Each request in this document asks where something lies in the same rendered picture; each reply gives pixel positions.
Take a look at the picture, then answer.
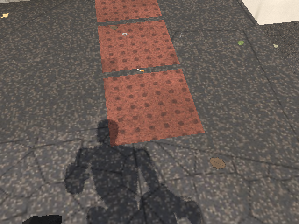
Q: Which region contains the left robot hand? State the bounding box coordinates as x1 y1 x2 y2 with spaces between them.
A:
22 215 63 224

